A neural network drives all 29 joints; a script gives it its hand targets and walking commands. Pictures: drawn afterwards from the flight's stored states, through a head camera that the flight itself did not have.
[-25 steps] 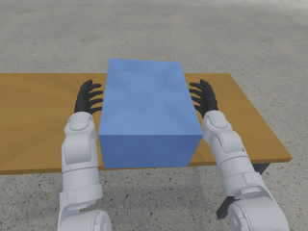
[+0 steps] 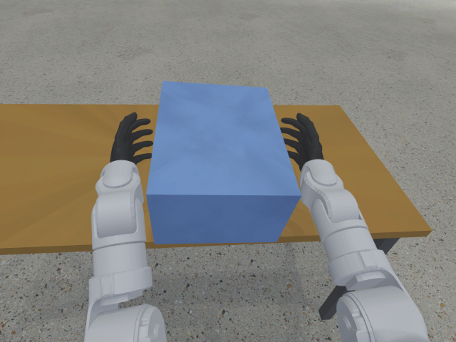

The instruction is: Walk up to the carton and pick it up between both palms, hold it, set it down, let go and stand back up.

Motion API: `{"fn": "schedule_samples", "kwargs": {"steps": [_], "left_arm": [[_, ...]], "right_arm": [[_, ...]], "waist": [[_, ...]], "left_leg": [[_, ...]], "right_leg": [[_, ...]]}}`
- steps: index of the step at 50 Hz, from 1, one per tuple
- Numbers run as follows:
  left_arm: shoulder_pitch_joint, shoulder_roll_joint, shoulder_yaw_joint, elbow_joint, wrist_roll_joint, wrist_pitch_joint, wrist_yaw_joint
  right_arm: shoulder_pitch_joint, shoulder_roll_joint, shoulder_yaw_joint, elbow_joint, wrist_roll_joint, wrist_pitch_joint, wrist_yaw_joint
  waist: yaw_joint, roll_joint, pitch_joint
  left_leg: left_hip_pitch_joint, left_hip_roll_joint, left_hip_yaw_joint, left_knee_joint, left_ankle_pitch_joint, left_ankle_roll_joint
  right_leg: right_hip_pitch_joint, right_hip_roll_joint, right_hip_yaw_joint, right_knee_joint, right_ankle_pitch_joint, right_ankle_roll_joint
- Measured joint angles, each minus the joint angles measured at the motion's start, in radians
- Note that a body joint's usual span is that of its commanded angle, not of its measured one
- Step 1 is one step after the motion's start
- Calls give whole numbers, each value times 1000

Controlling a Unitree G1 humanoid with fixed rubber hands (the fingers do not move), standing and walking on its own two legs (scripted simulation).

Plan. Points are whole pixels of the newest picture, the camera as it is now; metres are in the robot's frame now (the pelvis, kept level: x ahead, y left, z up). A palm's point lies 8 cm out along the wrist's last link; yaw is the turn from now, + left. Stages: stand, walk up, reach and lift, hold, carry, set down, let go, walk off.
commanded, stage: hold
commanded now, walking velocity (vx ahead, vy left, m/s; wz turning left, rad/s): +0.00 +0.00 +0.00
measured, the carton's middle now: (216, 157) +0.42 +0.02 +0.13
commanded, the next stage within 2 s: none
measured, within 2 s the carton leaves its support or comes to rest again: neither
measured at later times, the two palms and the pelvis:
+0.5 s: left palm (128, 162) +0.35 +0.17 +0.18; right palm (313, 161) +0.36 -0.14 +0.17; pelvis +0.00 +0.00 +0.00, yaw +0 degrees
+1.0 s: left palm (127, 158) +0.36 +0.17 +0.18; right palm (310, 156) +0.37 -0.14 +0.17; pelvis +0.01 +0.00 +0.00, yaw +0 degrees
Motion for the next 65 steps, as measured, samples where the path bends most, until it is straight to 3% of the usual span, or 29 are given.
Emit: {"fn": "schedule_samples", "kwargs": {"steps": [24, 36, 46, 57, 65], "left_arm": [[49, -10, -13, -61, -1, 16, 0], [-7, -4, 8, 10, 4, 6, -4], [-14, 7, 0, 23, -1, -2, 3], [45, -5, -18, -50, -1, 13, 5], [48, -12, -11, -55, 1, 22, 0]], "right_arm": [[41, -14, 38, -54, 36, 14, -14], [-2, 0, -1, 9, -5, 4, 0], [-16, 2, -10, 23, -7, -4, 3], [28, -18, 39, -37, 38, 9, -12], [39, -16, 40, -47, 38, 17, -15]], "waist": [[-19, 4, 13], [1, -1, 3], [-4, -5, -11], [-21, 4, 4], [-17, 4, 14]], "left_leg": [[32, -1, -1, 11, -17, 0], [9, -1, 2, -9, 5, 0], [2, 0, -5, -2, -2, -2], [31, 0, -5, 13, -23, -3], [40, -1, -1, 5, -16, -1]], "right_leg": [[37, -1, 0, 1, -12, 4], [3, -1, 3, 2, 1, 0], [3, 1, -3, -2, -3, -1], [41, 1, -3, -5, -15, 3], [43, 0, 1, -1, -13, 3]]}}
